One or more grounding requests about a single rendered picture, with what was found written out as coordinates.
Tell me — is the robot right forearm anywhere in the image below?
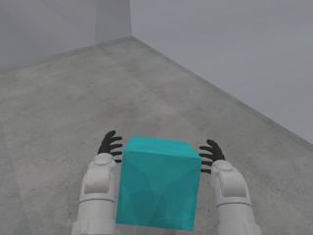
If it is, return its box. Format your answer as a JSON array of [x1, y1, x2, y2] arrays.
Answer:
[[210, 160, 262, 235]]

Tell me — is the robot left forearm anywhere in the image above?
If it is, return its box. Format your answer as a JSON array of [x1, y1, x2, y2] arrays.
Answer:
[[70, 153, 116, 235]]

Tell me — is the carton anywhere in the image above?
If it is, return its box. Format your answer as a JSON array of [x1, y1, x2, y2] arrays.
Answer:
[[115, 136, 202, 231]]

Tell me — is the robot left hand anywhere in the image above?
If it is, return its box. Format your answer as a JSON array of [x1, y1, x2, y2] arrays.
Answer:
[[97, 130, 123, 164]]

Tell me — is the robot right hand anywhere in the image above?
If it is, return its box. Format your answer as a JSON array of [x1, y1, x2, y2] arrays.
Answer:
[[199, 139, 226, 174]]

